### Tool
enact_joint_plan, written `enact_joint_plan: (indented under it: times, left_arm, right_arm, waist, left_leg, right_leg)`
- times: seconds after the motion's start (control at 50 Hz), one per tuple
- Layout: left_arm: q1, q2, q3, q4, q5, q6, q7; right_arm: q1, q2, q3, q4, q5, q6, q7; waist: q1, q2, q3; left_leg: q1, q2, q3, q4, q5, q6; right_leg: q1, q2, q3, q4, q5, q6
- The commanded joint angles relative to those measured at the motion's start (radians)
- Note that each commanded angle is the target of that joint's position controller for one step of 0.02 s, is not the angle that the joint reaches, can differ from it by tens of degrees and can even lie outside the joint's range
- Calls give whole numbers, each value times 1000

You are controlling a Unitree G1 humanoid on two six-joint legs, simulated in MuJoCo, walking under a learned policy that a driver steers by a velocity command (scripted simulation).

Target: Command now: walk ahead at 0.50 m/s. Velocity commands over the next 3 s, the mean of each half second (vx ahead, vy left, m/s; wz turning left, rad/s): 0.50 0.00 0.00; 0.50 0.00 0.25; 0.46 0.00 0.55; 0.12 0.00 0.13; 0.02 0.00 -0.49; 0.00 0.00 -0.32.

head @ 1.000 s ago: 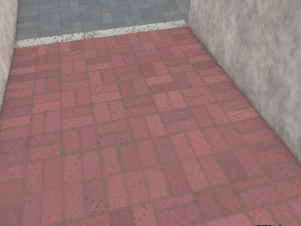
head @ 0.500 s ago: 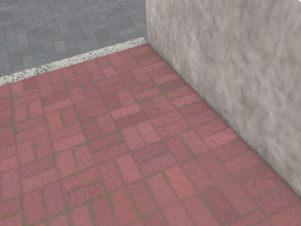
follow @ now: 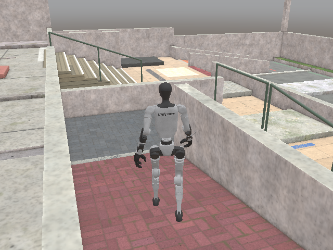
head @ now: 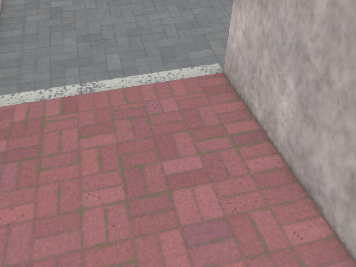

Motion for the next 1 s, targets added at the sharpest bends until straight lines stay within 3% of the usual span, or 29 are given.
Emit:
enact_joint_plan:
  times: [0.02,0.04,0.06,0.08,0.1,0.12,0.14,0.16,0.18,0.2,0.24,0.28,0.36,0.44,0.5,0.52,0.54,0.56,0.58,0.6,0.62,0.64,0.66,0.68,0.74,0.8,0.86,0.92,1.0]
  left_arm:
    - [2,107,16,-41,10,-1,-6]
    - [-2,63,-1,-67,21,-17,-10]
    - [177,18,-14,-33,20,-43,-23]
    - [173,70,-19,-75,-19,-64,-34]
    - [-6,107,-8,-116,-51,-59,-25]
    - [-136,131,1,-143,-39,-40,-10]
    - [-158,124,10,-140,-5,-17,2]
    - [-124,97,12,-132,17,-1,7]
    - [-95,67,11,-128,21,6,9]
    - [-98,54,12,-133,24,3,10]
    - [-133,54,17,-147,25,-9,6]
    - [-208,43,14,-168,27,-20,-6]
    - [-356,26,6,-213,11,-33,-32]
    - [-462,55,4,-269,4,-41,-52]
    - [-423,96,12,-271,12,-45,-60]
    - [-338,117,22,-245,17,-48,-57]
    - [-170,169,42,-198,30,-53,-51]
    - [27,236,53,-172,39,-50,-43]
    - [40,290,66,-150,12,-34,-48]
    - [34,215,50,-158,-5,-19,-48]
    - [-37,167,36,-186,7,-11,-42]
    - [-122,160,29,-212,29,-12,-43]
    - [-176,139,23,-221,38,-15,-43]
    - [-197,136,22,-220,44,-20,-43]
    - [-187,155,34,-196,38,-40,-35]
    - [-185,150,35,-174,30,-44,-15]
    - [-144,133,29,-137,20,-43,-6]
    - [-109,133,29,-107,13,-36,-3]
    - [-87,173,43,-98,-1,-13,-4]
  right_arm:
    - [174,-129,-40,17,-8,-21,3]
    - [376,-194,-51,47,-29,-24,-3]
    - [391,-214,-44,37,-7,-3,-4]
    - [494,-269,-68,71,46,21,-2]
    - [470,-223,-64,69,34,34,-17]
    - [344,-171,-41,31,9,35,-21]
    - [245,-131,-20,7,-8,28,-16]
    - [174,-112,-15,-3,-13,22,-12]
    - [159,-108,-16,0,-13,18,-12]
    - [185,-115,-20,9,-13,10,-14]
    - [234,-147,-33,29,-16,5,-30]
    - [271,-140,-35,44,0,8,-45]
    - [344,-145,-37,81,19,18,-57]
    - [410,-162,-45,117,23,33,-60]
    - [402,-185,-57,125,18,41,-60]
    - [384,-178,-54,120,17,41,-56]
    - [364,-148,-43,98,8,36,-51]
    - [335,-111,-26,63,-16,23,-50]
    - [487,-41,0,69,7,-6,-37]
    - [446,-130,-20,69,20,-14,-39]
    - [345,-166,-28,48,33,-11,-41]
    - [287,-149,-27,44,23,1,-48]
    - [274,-139,-32,48,9,14,-55]
    - [290,-110,-28,50,5,28,-55]
    - [273,-75,-25,32,0,43,-58]
    - [208,-63,-26,6,-1,28,-42]
    - [119,-49,-25,-30,6,22,-25]
    - [34,-61,-26,-74,3,27,-2]
    - [-25,-80,-30,-127,2,35,27]
  waist:
    - [-123,-7,-29]
    - [-197,105,-190]
    - [-128,331,-314]
    - [-180,292,-406]
    - [-206,156,-258]
    - [-189,15,-113]
    - [-138,-35,-32]
    - [-81,-20,27]
    - [-54,30,46]
    - [-58,49,48]
    - [-61,36,22]
    - [-85,14,19]
    - [-140,25,55]
    - [-175,21,103]
    - [-143,26,76]
    - [-99,4,28]
    - [-36,-52,-92]
    - [37,-199,-232]
    - [-22,-450,-342]
    - [-1,-300,-292]
    - [7,-214,-165]
    - [-26,-83,-81]
    - [-54,-67,-32]
    - [-83,-93,-6]
    - [-101,-98,7]
    - [-95,-84,10]
    - [-59,-103,37]
    - [-32,-84,79]
    - [-20,-74,111]
  left_leg:
    - [293,9,15,21,96,47]
    - [608,194,-175,129,342,120]
    - [847,380,-438,204,598,236]
    - [943,446,-661,68,36,345]
    - [836,398,-667,-43,-381,306]
    - [630,352,-587,-96,-427,250]
    - [412,318,-509,-133,-317,228]
    - [246,267,-425,-166,-251,203]
    - [168,231,-348,-193,-218,179]
    - [151,205,-286,-207,-102,172]
    - [190,191,-214,-220,33,170]
    - [232,155,-135,-222,102,140]
    - [246,121,-77,-236,-73,110]
    - [382,178,-135,-137,-176,104]
    - [433,186,-152,-15,-80,77]
    - [411,143,-128,91,16,58]
    - [285,72,-77,289,19,28]
    - [59,-23,7,650,-348,-22]
    - [-234,-120,-6,912,-846,-68]
    - [-337,-38,-76,942,-820,-64]
    - [-371,7,-55,922,-740,-56]
    - [-328,43,-36,860,-660,-60]
    - [-279,67,-54,778,-607,-65]
    - [-211,86,-68,711,-567,-70]
    - [-159,83,-74,545,-396,-80]
    - [-103,53,-54,323,-81,-63]
    - [-34,20,-26,169,142,-47]
    - [-91,20,-42,108,129,-23]
    - [-143,3,11,78,-133,17]
  right_leg:
    - [-149,-164,163,233,523,-92]
    - [-387,-83,76,612,250,-39]
    - [-634,-7,82,924,-293,14]
    - [-809,-26,151,975,-239,40]
    - [-940,-85,103,976,-134,47]
    - [-916,-128,79,895,-21,49]
    - [-804,-156,93,803,49,56]
    - [-696,-179,114,690,94,59]
    - [-628,-193,118,607,118,56]
    - [-600,-195,104,548,159,55]
    - [-595,-200,100,399,295,50]
    - [-570,-189,86,205,452,35]
    - [-457,-134,49,-50,691,22]
    - [-504,-130,72,-168,588,-1]
    - [-417,-112,57,-208,480,-28]
    - [-278,-92,32,-228,505,-48]
    - [-2,-133,56,-139,669,-87]
    - [284,-324,267,-100,842,-154]
    - [500,-507,628,-197,688,-348]
    - [456,-460,667,-258,415,-323]
    - [339,-423,533,-276,379,-270]
    - [173,-391,457,-313,422,-245]
    - [54,-374,397,-342,472,-232]
    - [-39,-356,342,-375,505,-217]
    - [-103,-329,201,-441,615,-200]
    - [-113,-271,39,-433,662,-144]
    - [-125,-238,-42,-402,553,-107]
    - [-53,-286,-32,-297,483,-99]
    - [40,-358,7,-123,611,-83]
Next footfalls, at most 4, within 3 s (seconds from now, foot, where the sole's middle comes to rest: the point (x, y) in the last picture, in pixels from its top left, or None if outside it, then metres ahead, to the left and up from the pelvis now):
0.02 left None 0.15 0.11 -0.80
0.54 right None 0.43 -0.13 -0.83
1.06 left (167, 231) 0.68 0.13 -0.88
1.50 right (196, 178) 0.99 0.03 -0.92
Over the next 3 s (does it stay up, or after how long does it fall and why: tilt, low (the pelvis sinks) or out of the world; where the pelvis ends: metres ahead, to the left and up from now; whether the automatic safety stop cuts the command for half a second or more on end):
stays up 0.89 0.12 -0.14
